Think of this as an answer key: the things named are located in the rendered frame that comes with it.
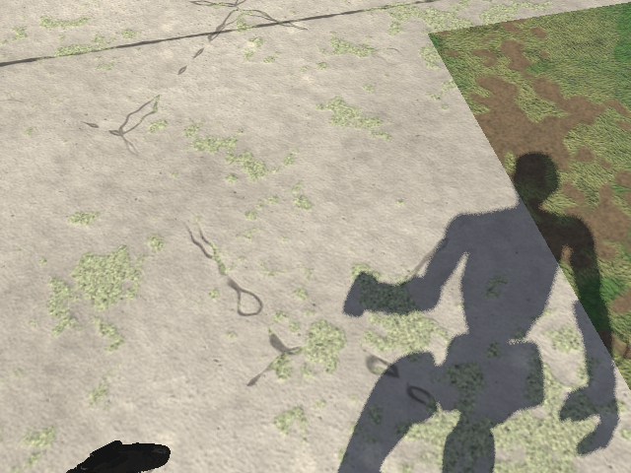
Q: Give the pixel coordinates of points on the robot left hand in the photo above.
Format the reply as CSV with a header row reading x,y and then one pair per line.
x,y
116,457

